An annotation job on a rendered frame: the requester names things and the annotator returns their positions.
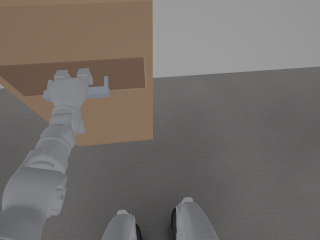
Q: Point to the handle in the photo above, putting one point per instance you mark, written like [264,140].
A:
[93,92]

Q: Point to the right robot thigh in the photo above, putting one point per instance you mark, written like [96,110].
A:
[191,218]

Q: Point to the robot left upper arm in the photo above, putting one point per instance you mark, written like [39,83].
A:
[35,195]

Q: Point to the robot thigh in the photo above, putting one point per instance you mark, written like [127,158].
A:
[121,227]
[191,218]

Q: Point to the left robot hand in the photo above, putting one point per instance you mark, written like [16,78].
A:
[73,91]

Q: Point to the left robot forearm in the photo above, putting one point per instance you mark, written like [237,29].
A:
[55,144]

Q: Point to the drawer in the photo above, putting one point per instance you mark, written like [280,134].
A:
[32,79]

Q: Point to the left robot thigh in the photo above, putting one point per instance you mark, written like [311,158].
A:
[121,227]

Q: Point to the cabinet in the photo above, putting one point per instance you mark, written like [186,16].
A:
[49,31]

